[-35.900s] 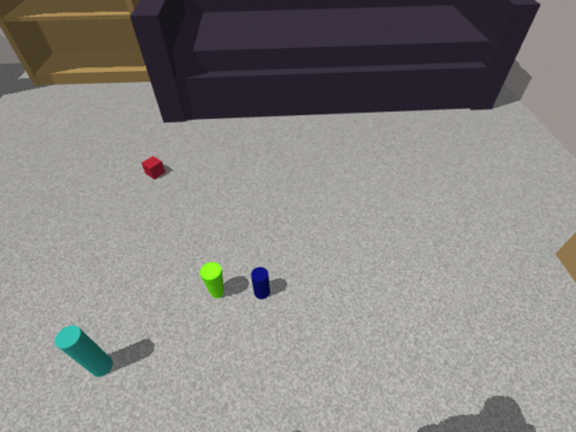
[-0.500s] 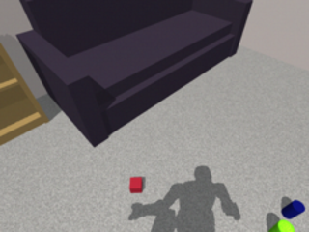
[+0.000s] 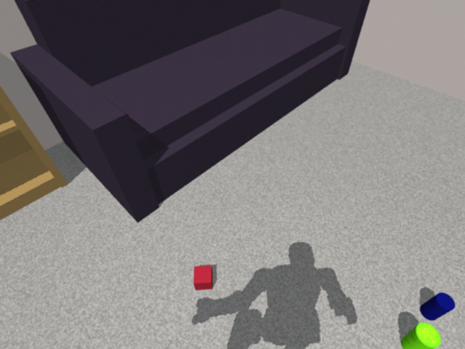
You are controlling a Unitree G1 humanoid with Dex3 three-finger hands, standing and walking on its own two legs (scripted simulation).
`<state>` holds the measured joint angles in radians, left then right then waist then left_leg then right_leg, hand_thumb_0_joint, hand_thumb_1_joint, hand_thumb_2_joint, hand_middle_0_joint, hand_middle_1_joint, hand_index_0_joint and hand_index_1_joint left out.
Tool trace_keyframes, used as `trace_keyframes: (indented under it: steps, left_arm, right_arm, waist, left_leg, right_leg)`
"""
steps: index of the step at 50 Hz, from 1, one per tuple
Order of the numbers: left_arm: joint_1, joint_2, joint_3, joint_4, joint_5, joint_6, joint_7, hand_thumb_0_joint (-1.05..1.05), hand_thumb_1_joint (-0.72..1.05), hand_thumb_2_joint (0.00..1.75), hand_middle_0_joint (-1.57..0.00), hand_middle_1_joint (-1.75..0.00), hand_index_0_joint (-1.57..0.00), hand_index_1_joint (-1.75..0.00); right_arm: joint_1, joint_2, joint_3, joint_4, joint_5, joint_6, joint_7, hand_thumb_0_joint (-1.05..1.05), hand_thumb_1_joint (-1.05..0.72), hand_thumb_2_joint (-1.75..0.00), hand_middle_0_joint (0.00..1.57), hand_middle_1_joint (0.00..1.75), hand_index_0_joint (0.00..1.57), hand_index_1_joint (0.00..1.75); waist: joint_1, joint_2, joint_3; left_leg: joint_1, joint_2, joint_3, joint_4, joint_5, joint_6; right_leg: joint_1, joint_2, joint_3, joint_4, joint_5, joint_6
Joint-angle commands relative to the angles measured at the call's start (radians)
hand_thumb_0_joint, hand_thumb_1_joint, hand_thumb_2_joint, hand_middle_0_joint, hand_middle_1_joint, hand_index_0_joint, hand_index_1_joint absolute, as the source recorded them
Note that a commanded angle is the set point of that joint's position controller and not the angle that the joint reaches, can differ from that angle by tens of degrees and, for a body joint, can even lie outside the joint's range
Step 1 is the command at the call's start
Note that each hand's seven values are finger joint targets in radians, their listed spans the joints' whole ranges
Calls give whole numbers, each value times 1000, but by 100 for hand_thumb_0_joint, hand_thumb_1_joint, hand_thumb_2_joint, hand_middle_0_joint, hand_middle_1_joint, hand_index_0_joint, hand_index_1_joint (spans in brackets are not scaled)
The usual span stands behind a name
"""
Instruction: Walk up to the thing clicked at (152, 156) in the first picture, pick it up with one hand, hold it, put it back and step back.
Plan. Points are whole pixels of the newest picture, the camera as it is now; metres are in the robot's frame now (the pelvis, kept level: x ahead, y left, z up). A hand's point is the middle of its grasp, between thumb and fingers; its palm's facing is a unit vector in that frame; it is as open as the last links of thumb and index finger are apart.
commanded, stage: stand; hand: left
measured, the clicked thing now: (203, 277) +0.55 +0.17 -0.75
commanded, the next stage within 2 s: walk up in 0.62 s
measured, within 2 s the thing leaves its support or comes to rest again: neither
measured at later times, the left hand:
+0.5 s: hand out of the picture +0.07 +0.25 -0.15, palm faces -0.04 -0.94 -0.34, open 7.4 cm
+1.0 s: hand out of the picture +0.07 +0.30 -0.18, palm faces -0.04 -0.93 -0.36, open 7.4 cm
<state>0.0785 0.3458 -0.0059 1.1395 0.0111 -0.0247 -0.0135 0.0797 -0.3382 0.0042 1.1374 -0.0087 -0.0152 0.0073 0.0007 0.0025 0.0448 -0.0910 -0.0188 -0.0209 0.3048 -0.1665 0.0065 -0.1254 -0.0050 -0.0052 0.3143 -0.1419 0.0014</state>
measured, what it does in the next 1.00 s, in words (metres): steps on the spot: left foot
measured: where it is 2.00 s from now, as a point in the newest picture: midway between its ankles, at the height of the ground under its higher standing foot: outside the picture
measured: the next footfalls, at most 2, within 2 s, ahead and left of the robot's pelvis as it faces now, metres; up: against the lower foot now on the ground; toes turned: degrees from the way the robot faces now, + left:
left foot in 0.92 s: -0.04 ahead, +0.14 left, +0.00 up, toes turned +0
right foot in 1.36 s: -0.15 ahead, -0.09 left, +0.00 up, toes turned -2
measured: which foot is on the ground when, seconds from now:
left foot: down 0.00-0.74, up 0.76-0.90, down 0.92-1.00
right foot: down 0.00-0.92, up 0.94-1.00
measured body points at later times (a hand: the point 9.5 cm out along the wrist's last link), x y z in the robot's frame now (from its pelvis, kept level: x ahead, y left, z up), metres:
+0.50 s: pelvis +0.00 +0.00 +0.00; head +0.00 -0.01 +0.45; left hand +0.07 +0.29 -0.13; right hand +0.07 -0.30 -0.14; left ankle +0.00 +0.11 -0.75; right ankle +0.02 -0.12 -0.75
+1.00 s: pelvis -0.08 +0.04 -0.02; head +0.00 +0.07 +0.42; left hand +0.07 +0.35 -0.16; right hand -0.02 -0.29 -0.14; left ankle -0.08 +0.14 -0.75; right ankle -0.02 -0.11 -0.72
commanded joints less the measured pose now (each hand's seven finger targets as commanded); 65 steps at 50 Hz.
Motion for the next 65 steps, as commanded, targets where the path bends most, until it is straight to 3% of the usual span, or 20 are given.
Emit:
trace_keyframes:
  steps: [1, 15, 24, 30, 31, 35, 38, 39, 41, 43, 44, 45, 46, 47, 48, 49, 51, 52, 58, 65]
  left_arm:
    - [-37, 219, 39, -53, -4, -19, 19, 0, 90, 90, -20, -30, -20, -30]
    - [-16, 219, 32, -60, -7, -21, 22, 0, 90, 90, -20, -30, -20, -30]
    - [-8, 227, 33, -58, -2, -15, 21, 0, 90, 90, -20, -30, -20, -30]
    - [-4, 227, 34, -63, -4, -21, 21, 0, 90, 90, -20, -30, -20, -30]
    - [-6, 280, 88, -77, -19, -1, 29, 0, 90, 90, -20, -30, -20, -30]
    - [1, 292, 105, -148, -17, 20, 35, 0, 90, 90, -20, -30, -20, -30]
    - [-93, 307, 112, -219, 1, 35, 38, 0, 90, 90, -20, -30, -20, -30]
    - [-97, 300, 113, -238, 7, 40, 39, 0, 90, 90, -20, -30, -20, -30]
    - [-105, 292, 109, -266, 19, 43, 44, 0, 90, 90, -20, -30, -20, -30]
    - [-93, 281, 107, -279, 19, 52, 46, 0, 90, 90, -20, -30, -20, -30]
    - [-83, 278, 104, -285, 12, 62, 42, 0, 90, 90, -20, -30, -20, -30]
    - [-72, 259, 99, -299, 4, 71, 38, 0, 90, 90, -20, -30, -20, -30]
    - [-40, 206, 91, -313, -6, 75, 38, 0, 90, 90, -20, -30, -20, -30]
    - [-41, 211, 95, -320, -5, 79, 47, 0, 90, 90, -20, -30, -20, -30]
    - [-50, 224, 101, -312, 10, 85, 58, 0, 90, 90, -20, -30, -20, -30]
    - [-72, 240, 111, -308, 11, 90, 60, 0, 90, 90, -20, -30, -20, -30]
    - [10, 228, 106, -296, -8, 91, 56, 0, 90, 90, -20, -30, -20, -30]
    - [50, 227, 109, -303, -6, 89, 53, 0, 90, 90, -20, -30, -20, -30]
    - [19, 214, 120, -363, 11, 78, 45, 0, 90, 90, -20, -30, -20, -30]
    - [146, 202, 130, -335, 21, 67, 27, 0, 90, 90, -20, -30, -20, -30]
  right_arm:
    - [-40, -222, -40, -46, 0, -22, -10, 0, -90, -90, 20, 30, 20, 30]
    - [-33, -224, -41, -38, 3, -20, -10, 0, -90, -90, 20, 30, 20, 30]
    - [-7, -217, -36, -35, 0, -14, -6, 0, -90, -90, 20, 30, 20, 30]
    - [-5, -223, -37, -41, 0, -17, -7, 0, -90, -90, 20, 30, 20, 30]
    - [-38, -269, -58, -38, -1, 3, -10, 0, -90, -90, 20, 30, 20, 30]
    - [30, -245, -69, -83, 14, 24, -17, 0, -90, -90, 20, 30, 20, 30]
    - [103, -230, -83, -102, 2, 49, -17, 0, -90, -90, 20, 30, 20, 30]
    - [118, -233, -88, -111, -1, 59, -15, 0, -90, -90, 20, 30, 20, 30]
    - [135, -237, -96, -137, 3, 62, -12, 0, -90, -90, 20, 30, 20, 30]
    - [147, -233, -96, -147, -2, 48, -15, 0, -90, -90, 20, 30, 20, 30]
    - [147, -225, -97, -148, -13, 41, -17, 0, -90, -90, 20, 30, 20, 30]
    - [150, -243, -106, -157, -28, 36, -21, 0, -90, -90, 20, 30, 20, 30]
    - [119, -325, -125, -173, -45, 31, -24, 0, -90, -90, 20, 30, 20, 30]
    - [71, -385, -138, -206, -35, 31, -21, 0, -90, -90, 20, 30, 20, 30]
    - [74, -404, -147, -228, -35, 31, -22, 0, -90, -90, 20, 30, 20, 30]
    - [43, -365, -139, -237, -33, 26, -30, 0, -90, -90, 20, 30, 20, 30]
    - [-20, -307, -123, -253, -37, 23, -44, 0, -90, -90, 20, 30, 20, 30]
    - [-11, -294, -120, -262, -29, 21, -51, 0, -90, -90, 20, 30, 20, 30]
    - [101, -289, -132, -279, -15, 25, -57, 0, -90, -90, 20, 30, 20, 30]
    - [34, -315, -136, -329, -12, 35, -46, 0, -90, -90, 20, 30, 20, 30]
  waist:
    - [-1, -8, -54]
    - [-3, 7, -99]
    - [-4, -20, -24]
    - [-6, -16, -60]
    - [12, -16, 91]
    - [-3, -74, -111]
    - [-21, -189, -112]
    - [-20, -191, -95]
    - [-29, -190, -96]
    - [-25, -153, -132]
    - [-28, -113, -124]
    - [-28, -31, -111]
    - [0, 158, -109]
    - [-14, 200, -110]
    - [-44, 205, -107]
    - [-35, 130, -87]
    - [31, 89, -59]
    - [42, 104, -63]
    - [-41, 113, -84]
    - [1, 147, -153]
  left_leg:
    - [-42, 134, -113, -62, 49, 12]
    - [-13, 139, -103, -44, 130, 15]
    - [-64, 128, -111, -64, -27, 17]
    - [-40, 133, -108, -49, 50, 19]
    - [-117, 113, -111, 53, 195, 23]
    - [-68, 54, -43, 267, 161, 22]
    - [-113, -17, -8, 534, -324, 14]
    - [-123, -9, -33, 613, -385, 22]
    - [-156, 15, -56, 595, -358, 27]
    - [-164, 24, -17, 362, -230, 24]
    - [-131, 18, 12, 207, -100, 21]
    - [-96, 76, -58, 93, 116, 32]
    - [-37, 249, -284, 60, 365, 86]
    - [-59, 353, -361, 80, 577, 203]
    - [-149, 414, -441, 34, 488, 249]
    - [-141, 384, -384, 45, 477, 245]
    - [-50, 265, -215, 138, 548, 177]
    - [-3, 253, -197, 161, 552, 173]
    - [122, 278, -208, 199, 575, 216]
    - [2, 299, -212, 226, 329, 186]
  right_leg:
    - [27, -124, 115, -57, 7, -19]
    - [55, -132, 109, -39, 121, -23]
    - [-16, -124, 121, -79, -109, -22]
    - [22, -128, 118, -60, 19, -23]
    - [-91, -120, 128, 17, 216, -29]
    - [-48, -204, 187, 45, 346, -133]
    - [-151, -348, 283, 35, 337, -250]
    - [-206, -365, 282, 36, 305, -269]
    - [-182, -337, 251, 100, 345, -245]
    - [-89, -264, 198, 207, 331, -174]
    - [-92, -220, 167, 257, 290, -137]
    - [-126, -153, 132, 339, 205, -93]
    - [-252, -11, 74, 497, 4, -47]
    - [-316, 110, 97, 649, -452, -22]
    - [-296, 122, 187, 788, -527, -15]
    - [-316, 114, 221, 882, -487, -21]
    - [-411, 110, 232, 937, -377, -15]
    - [-425, 103, 213, 921, -343, -11]
    - [-376, 78, 148, 686, -369, 35]
    - [-137, 19, 43, 266, -235, -10]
